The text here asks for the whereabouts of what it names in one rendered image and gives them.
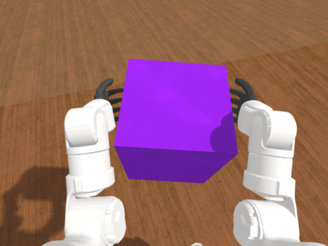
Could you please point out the right robot hand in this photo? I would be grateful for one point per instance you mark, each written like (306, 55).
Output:
(248, 95)

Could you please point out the robot left upper arm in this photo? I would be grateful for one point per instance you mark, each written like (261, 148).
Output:
(94, 221)

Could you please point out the left robot hand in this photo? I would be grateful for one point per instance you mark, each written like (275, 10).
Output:
(102, 94)

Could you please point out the carton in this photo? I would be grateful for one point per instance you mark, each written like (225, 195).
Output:
(175, 121)

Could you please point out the robot right upper arm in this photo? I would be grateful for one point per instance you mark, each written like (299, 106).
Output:
(266, 223)

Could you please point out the left robot forearm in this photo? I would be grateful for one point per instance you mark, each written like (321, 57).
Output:
(87, 145)

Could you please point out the right robot forearm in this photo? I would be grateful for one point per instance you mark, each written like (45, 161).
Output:
(271, 149)

